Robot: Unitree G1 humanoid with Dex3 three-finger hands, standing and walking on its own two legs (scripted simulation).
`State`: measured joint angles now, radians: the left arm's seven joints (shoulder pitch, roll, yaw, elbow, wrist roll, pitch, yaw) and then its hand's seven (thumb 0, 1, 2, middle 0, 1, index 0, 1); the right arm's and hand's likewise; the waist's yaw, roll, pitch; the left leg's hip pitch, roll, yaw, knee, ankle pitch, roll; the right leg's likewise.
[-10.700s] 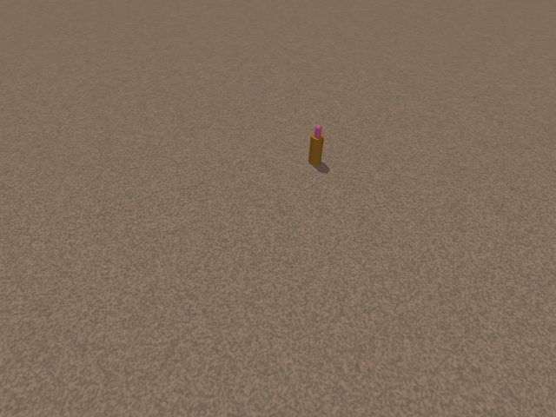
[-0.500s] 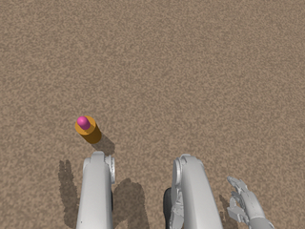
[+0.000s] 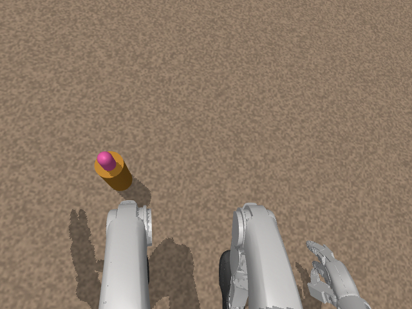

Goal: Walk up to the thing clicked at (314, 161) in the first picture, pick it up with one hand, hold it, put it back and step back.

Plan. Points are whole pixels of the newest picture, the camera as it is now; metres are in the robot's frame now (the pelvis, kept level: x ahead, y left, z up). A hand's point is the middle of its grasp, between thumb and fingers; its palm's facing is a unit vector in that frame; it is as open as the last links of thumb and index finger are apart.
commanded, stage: go down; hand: left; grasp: from the side
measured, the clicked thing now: (113, 170) +0.43 +0.23 -0.30
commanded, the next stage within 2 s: none
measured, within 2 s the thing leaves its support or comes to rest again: neither
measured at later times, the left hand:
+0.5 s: hand out of the picture +0.36 +0.41 +0.00, palm faces +0.19 -0.97 -0.13, open 17.4 cm
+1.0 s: hand out of the picture +0.36 +0.41 +0.00, palm faces +0.19 -0.98 -0.11, open 17.4 cm
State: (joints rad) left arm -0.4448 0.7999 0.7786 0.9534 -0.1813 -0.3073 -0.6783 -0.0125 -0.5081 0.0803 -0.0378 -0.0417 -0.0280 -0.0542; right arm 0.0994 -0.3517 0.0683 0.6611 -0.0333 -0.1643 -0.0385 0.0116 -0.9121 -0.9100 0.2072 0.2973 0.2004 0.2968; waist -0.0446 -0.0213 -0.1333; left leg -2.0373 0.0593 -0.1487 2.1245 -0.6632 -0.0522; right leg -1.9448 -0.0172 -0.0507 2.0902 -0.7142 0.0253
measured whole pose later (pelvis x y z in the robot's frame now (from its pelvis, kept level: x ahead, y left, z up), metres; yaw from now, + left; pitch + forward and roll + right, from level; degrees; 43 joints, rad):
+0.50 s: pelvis +0.00 +0.00 -0.01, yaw +0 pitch +32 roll -6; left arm -0.48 0.81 0.79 0.94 -0.18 -0.30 -0.68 -0.01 -0.51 0.07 -0.04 -0.04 -0.03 -0.05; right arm 0.10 -0.35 0.08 0.65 -0.03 -0.16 -0.03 0.01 -0.91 -0.91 0.21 0.30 0.20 0.30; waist -0.06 -0.02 -0.13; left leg -2.07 0.06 -0.15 2.17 -0.66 -0.05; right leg -1.98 -0.02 -0.05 2.13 -0.71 0.03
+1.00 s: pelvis +0.00 +0.00 -0.02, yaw +0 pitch +32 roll -6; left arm -0.48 0.81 0.81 0.94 -0.23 -0.33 -0.72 -0.01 -0.51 0.07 -0.04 -0.04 -0.03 -0.05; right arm 0.09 -0.36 0.08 0.65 -0.03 -0.16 -0.02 0.01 -0.91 -0.91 0.21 0.30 0.20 0.30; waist -0.06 -0.02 -0.12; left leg -2.10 0.05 -0.15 2.19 -0.67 -0.05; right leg -2.00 -0.01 -0.05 2.16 -0.72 0.03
